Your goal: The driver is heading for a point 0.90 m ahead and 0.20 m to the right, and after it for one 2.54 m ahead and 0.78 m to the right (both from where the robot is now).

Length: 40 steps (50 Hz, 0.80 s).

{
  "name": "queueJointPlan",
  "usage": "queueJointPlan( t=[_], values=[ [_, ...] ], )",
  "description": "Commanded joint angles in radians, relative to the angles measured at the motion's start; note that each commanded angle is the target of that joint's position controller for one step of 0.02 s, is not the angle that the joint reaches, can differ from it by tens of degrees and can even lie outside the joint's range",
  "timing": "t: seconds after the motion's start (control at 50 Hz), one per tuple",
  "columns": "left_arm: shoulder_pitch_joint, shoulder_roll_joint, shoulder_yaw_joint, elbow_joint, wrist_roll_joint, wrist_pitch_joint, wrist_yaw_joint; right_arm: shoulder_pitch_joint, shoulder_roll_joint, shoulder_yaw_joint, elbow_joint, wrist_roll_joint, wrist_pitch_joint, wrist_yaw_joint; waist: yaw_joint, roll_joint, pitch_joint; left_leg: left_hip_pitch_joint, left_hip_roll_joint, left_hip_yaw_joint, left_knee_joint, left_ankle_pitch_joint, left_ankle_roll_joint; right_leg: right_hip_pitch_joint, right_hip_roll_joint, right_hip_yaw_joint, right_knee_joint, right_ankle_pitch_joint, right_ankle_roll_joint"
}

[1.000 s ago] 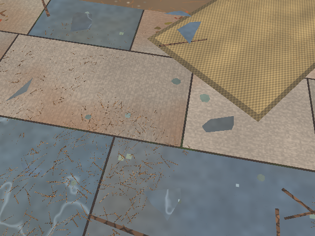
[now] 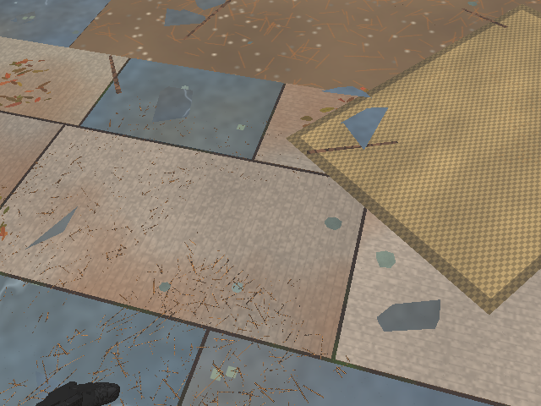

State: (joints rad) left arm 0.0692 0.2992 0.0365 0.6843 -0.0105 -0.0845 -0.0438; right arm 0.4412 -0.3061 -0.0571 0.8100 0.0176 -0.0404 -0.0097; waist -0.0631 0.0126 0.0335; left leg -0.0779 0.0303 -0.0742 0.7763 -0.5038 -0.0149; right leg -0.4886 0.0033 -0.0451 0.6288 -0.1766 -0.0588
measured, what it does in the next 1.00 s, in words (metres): walks ahead: left foot, then right foot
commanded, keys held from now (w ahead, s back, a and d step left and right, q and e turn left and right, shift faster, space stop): w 0.60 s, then no key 0.02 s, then e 0.38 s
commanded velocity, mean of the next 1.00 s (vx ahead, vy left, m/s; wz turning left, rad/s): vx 0.39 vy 0.00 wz -0.11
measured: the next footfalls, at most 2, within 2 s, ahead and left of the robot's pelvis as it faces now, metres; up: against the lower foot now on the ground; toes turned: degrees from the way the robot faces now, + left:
left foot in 0.50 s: +0.45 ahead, +0.13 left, +0.00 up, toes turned +1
right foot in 1.00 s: +0.62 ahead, -0.09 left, +0.00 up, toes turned -10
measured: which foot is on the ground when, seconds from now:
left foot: up 0.00-0.48, down 0.50-1.00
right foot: down 0.00-0.52, up 0.54-0.98, down 1.00-1.00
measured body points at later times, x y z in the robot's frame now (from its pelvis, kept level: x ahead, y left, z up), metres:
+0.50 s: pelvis +0.27 +0.02 +0.01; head +0.30 +0.03 +0.46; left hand +0.24 +0.31 -0.12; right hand +0.50 -0.20 -0.06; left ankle +0.41 +0.13 -0.72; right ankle +0.10 -0.10 -0.72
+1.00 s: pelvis +0.49 +0.02 +0.01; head +0.52 +0.00 +0.46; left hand +0.70 +0.25 -0.08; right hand +0.55 -0.28 -0.12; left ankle +0.41 +0.13 -0.71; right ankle +0.58 -0.09 -0.72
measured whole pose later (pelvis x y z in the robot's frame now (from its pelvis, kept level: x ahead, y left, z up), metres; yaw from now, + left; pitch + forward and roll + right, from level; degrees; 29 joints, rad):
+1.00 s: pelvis +0.49 +0.02 +0.01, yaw -9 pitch +1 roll +3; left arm 0.15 0.28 0.05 0.69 0.00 -0.03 -0.04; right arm 0.18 -0.29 -0.06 0.84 0.01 -0.02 -0.04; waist -0.02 -0.03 0.04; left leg -0.10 -0.01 0.19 0.51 -0.40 0.01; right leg -0.46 -0.02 -0.01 0.55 -0.07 -0.05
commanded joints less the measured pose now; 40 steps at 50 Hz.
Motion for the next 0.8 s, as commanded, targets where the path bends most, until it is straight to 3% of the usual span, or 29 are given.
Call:
queueJointPlan(
  t=[0.02, 0.04, 0.06, 0.08, 0.14, 0.22, 0.3, 0.38, 0.44, 0.46, 0.48, 0.5, 0.52, 0.54, 0.56, 0.58, 0.6, 0.62, 0.64, 0.7, 0.76, 0.8],
  values=[
    [0.292, 0.175, 0.050, 0.025, 0.000, -0.003, 0.012, -0.065, -0.138, -0.021, -0.122, 0.037, -0.050, 0.006, 0.159, -0.197, -0.162, -0.684, -0.001, -0.044, 0.527, 0.030, 0.040, 0.665, -0.360, 0.698, -0.401, -0.455, -0.187],
    [0.234, 0.157, 0.045, 0.016, 0.008, -0.003, 0.012, -0.118, -0.131, -0.017, -0.130, 0.027, -0.054, 0.003, 0.135, -0.104, -0.100, -0.656, 0.047, -0.018, 0.492, 0.114, 0.051, 0.548, -0.323, 0.579, -0.396, -0.316, -0.168],
    [0.194, 0.134, 0.039, 0.014, 0.017, -0.004, 0.010, -0.141, -0.116, -0.018, -0.129, 0.007, -0.053, 0.001, 0.109, -0.078, -0.057, -0.625, 0.077, -0.013, 0.436, 0.175, 0.051, 0.449, -0.278, 0.483, -0.406, -0.203, -0.161],
    [0.168, 0.113, 0.033, 0.011, 0.029, -0.008, 0.010, -0.120, -0.103, -0.019, -0.120, 0.002, -0.046, 0.003, 0.076, -0.104, -0.055, -0.564, 0.102, -0.022, 0.403, 0.222, 0.053, 0.384, -0.245, 0.417, -0.428, -0.137, -0.154],
    [0.159, 0.103, 0.033, 0.026, 0.015, -0.026, 0.012, -0.102, -0.065, -0.014, -0.100, -0.003, -0.021, 0.004, 0.045, -0.097, -0.036, -0.527, 0.113, -0.005, 0.332, 0.275, 0.033, 0.305, -0.221, 0.315, -0.495, -0.038, -0.179],
    [0.201, 0.127, 0.040, 0.059, 0.010, -0.024, 0.025, -0.236, -0.052, -0.009, -0.135, -0.017, -0.023, 0.003, 0.072, -0.056, 0.022, -0.626, 0.119, 0.002, 0.127, 0.459, -0.003, 0.331, -0.212, 0.228, -0.538, 0.058, -0.182],
    [0.264, 0.149, 0.044, 0.091, -0.001, -0.011, 0.037, -0.375, -0.023, 0.005, -0.165, -0.009, -0.043, 0.020, 0.127, -0.049, 0.045, -0.578, 0.082, 0.047, -0.103, 0.619, -0.008, 0.357, -0.186, 0.139, -0.535, 0.119, -0.152],
    [0.337, 0.159, 0.047, 0.133, -0.007, 0.011, 0.039, -0.483, -0.023, 0.010, -0.203, 0.000, -0.054, 0.045, 0.162, -0.048, 0.068, -0.587, 0.055, 0.056, -0.218, 0.601, 0.011, 0.471, -0.227, 0.136, -0.490, 0.156, -0.148],
    [0.344, 0.173, 0.054, 0.150, -0.011, 0.029, 0.045, -0.488, -0.045, 0.005, -0.216, 0.001, -0.059, 0.060, 0.137, -0.071, 0.051, -0.558, 0.033, 0.061, -0.272, 0.490, 0.050, 0.569, -0.265, 0.146, -0.417, 0.281, -0.126],
    [0.334, 0.183, 0.057, 0.150, -0.011, 0.033, 0.047, -0.452, -0.062, -0.002, -0.209, -0.001, -0.060, 0.061, 0.113, -0.087, 0.024, -0.494, 0.013, 0.077, -0.280, 0.448, 0.065, 0.587, -0.263, 0.141, -0.369, 0.406, -0.115],
    [0.315, 0.191, 0.059, 0.148, -0.011, 0.038, 0.049, -0.371, -0.086, -0.016, -0.188, -0.003, -0.060, 0.057, 0.061, -0.099, -0.033, -0.369, -0.020, 0.107, -0.299, 0.433, 0.088, 0.586, -0.243, 0.119, -0.267, 0.585, -0.100],
    [0.308, 0.172, 0.050, 0.144, -0.006, 0.043, 0.052, -0.216, -0.133, -0.041, -0.141, -0.005, -0.059, 0.047, -0.015, -0.086, -0.139, -0.140, -0.033, 0.121, -0.307, 0.454, 0.121, 0.525, -0.191, 0.077, -0.080, 0.663, -0.070],
    [0.315, 0.120, 0.027, 0.116, 0.019, 0.041, 0.055, -0.027, -0.205, -0.061, -0.106, -0.016, -0.053, 0.035, -0.080, 0.016, -0.304, 0.190, 0.148, -0.079, -0.257, 0.479, 0.186, 0.308, -0.136, 0.042, 0.234, 0.395, -0.034],
    [0.447, -0.004, -0.008, 0.104, 0.012, 0.019, 0.044, 0.007, -0.266, -0.072, -0.085, -0.016, -0.050, 0.040, 0.002, 0.281, -0.417, 0.503, 0.357, -0.568, -0.364, 0.217, 0.338, -0.100, 0.061, 0.064, 0.560, -0.328, 0.030],
    [0.368, 0.103, 0.014, 0.113, -0.011, -0.002, 0.039, 0.005, -0.159, -0.045, -0.094, -0.007, -0.051, 0.040, -0.052, 0.179, -0.382, 0.474, 0.344, -0.638, -0.457, 0.085, 0.306, -0.213, 0.022, 0.190, 0.659, -0.397, 0.019],
    [0.268, 0.150, 0.029, 0.077, -0.035, -0.015, 0.034, -0.068, -0.129, -0.032, -0.098, -0.009, -0.052, 0.037, -0.042, 0.135, -0.232, 0.351, 0.314, -0.489, -0.481, 0.126, 0.268, -0.270, -0.029, 0.167, 0.664, -0.311, 0.007],
    [0.215, 0.140, 0.026, 0.064, -0.030, -0.021, 0.037, -0.136, -0.119, -0.027, -0.106, -0.012, -0.051, 0.036, -0.011, 0.054, -0.149, 0.212, 0.278, -0.381, -0.503, 0.244, 0.252, -0.245, -0.078, 0.133, 0.620, -0.220, 0.009],
    [0.191, 0.132, 0.030, 0.062, -0.010, -0.019, 0.040, -0.192, -0.095, -0.019, -0.111, -0.022, -0.053, 0.039, 0.019, 0.028, -0.079, 0.091, 0.245, -0.296, -0.526, 0.441, 0.250, -0.208, -0.102, 0.122, 0.566, -0.168, 0.022],
    [0.225, 0.121, 0.033, 0.075, -0.007, -0.007, 0.039, -0.224, -0.075, -0.014, -0.113, -0.034, -0.058, 0.038, 0.058, 0.050, -0.076, 0.018, 0.226, -0.216, -0.537, 0.619, 0.242, -0.129, -0.123, 0.132, 0.542, -0.142, 0.035],
    [0.289, 0.068, 0.027, 0.103, -0.010, 0.036, 0.049, -0.255, -0.075, -0.016, -0.083, -0.035, -0.078, 0.036, 0.102, 0.056, -0.066, -0.098, 0.201, -0.028, -0.558, 0.958, 0.245, -0.035, -0.103, 0.125, 0.464, -0.121, 0.080],
    [0.226, 0.049, 0.022, 0.074, 0.002, 0.049, 0.051, -0.283, -0.098, -0.021, -0.061, -0.040, -0.070, 0.017, 0.100, 0.069, -0.046, -0.134, 0.164, 0.108, -0.576, 0.984, 0.222, -0.023, -0.092, 0.107, 0.270, 0.048, 0.097],
    [0.154, 0.041, 0.019, 0.047, 0.003, 0.045, 0.038, -0.277, -0.111, -0.022, -0.051, -0.037, -0.056, 0.002, 0.067, 0.071, -0.049, -0.111, 0.149, 0.160, -0.574, 0.954, 0.207, -0.001, -0.081, 0.075, 0.140, 0.174, 0.093]
  ],
)
Keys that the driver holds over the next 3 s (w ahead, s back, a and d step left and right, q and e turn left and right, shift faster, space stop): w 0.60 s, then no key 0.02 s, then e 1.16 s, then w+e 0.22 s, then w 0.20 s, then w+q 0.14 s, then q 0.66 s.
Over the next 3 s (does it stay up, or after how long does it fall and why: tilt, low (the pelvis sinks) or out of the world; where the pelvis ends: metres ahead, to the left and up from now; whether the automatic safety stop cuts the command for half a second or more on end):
stays up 0.82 -0.25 0.02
